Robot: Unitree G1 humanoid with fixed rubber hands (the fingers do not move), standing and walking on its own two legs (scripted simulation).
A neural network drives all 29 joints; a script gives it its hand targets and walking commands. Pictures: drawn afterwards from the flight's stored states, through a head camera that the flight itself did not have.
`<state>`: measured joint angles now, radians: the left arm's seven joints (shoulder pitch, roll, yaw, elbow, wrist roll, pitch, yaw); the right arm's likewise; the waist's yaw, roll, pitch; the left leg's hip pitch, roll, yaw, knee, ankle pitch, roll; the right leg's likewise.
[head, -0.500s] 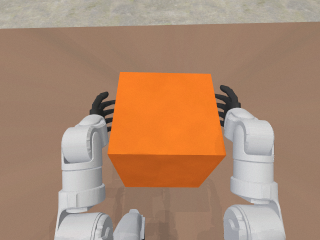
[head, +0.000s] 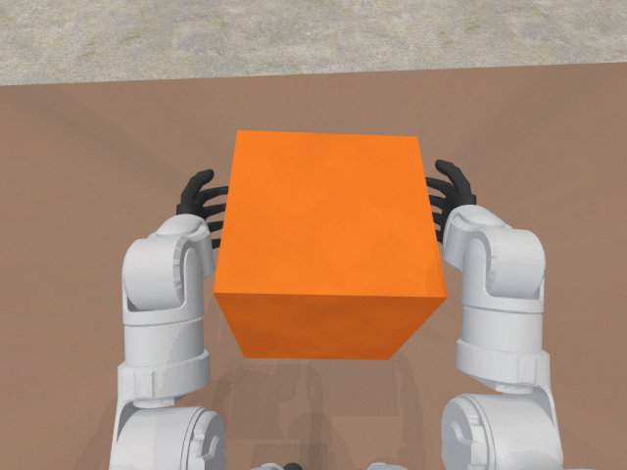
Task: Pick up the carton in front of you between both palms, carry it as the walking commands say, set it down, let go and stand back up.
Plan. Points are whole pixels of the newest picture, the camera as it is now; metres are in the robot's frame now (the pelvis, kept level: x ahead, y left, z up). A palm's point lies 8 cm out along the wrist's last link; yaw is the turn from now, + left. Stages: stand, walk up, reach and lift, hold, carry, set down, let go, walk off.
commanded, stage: carry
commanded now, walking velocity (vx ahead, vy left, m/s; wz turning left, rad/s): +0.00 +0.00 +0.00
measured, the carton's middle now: (322, 259) +0.37 -0.01 +0.03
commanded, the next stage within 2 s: none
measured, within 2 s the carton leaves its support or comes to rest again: neither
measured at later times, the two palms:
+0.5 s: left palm (205, 221) +0.36 +0.12 +0.13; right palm (480, 209) +0.37 -0.18 +0.13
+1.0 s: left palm (202, 138) +0.54 +0.16 +0.08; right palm (409, 124) +0.55 -0.14 +0.10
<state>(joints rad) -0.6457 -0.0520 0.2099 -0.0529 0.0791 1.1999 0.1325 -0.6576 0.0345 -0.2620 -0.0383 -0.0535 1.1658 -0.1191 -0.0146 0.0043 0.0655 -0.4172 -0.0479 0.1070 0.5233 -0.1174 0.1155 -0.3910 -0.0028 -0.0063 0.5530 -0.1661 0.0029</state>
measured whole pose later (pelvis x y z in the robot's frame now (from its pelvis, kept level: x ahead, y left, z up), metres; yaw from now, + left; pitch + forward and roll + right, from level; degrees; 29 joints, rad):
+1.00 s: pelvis +0.19 +0.00 -0.03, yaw -1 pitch +5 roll +0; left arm -0.66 0.01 0.19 0.16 0.03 1.21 0.15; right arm -0.69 0.03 -0.24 0.20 -0.09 1.17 -0.11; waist 0.02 -0.02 -0.07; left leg -0.48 -0.01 0.13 0.60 -0.10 0.10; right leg -0.31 -0.02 0.00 1.02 -0.51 -0.02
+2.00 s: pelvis +0.78 +0.01 -0.09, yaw -1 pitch +4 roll -1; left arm -0.66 0.01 0.18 0.12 0.03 1.19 0.13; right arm -0.67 0.03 -0.24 0.09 -0.10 1.18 -0.11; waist 0.05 -0.01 -0.07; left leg -0.50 -0.04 0.13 0.52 -0.01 0.09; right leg -0.17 0.05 -0.06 0.91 -0.54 -0.06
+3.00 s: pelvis +1.37 +0.02 -0.12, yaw -1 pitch +5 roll +0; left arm -0.63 -0.02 0.17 0.06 0.04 1.17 0.14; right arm -0.62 0.02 -0.23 0.01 -0.08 1.18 -0.12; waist 0.07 0.02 -0.05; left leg -0.59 0.00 0.09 0.51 0.08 0.07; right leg -0.11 0.07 -0.07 0.56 -0.45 -0.09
